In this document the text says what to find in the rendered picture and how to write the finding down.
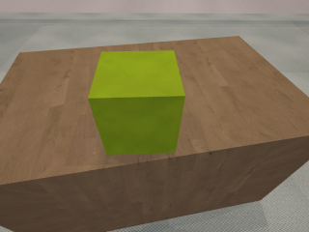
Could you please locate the pedestal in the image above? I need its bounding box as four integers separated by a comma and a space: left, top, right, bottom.
0, 36, 309, 232

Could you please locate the carton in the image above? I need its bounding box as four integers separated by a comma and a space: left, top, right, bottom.
88, 50, 185, 156

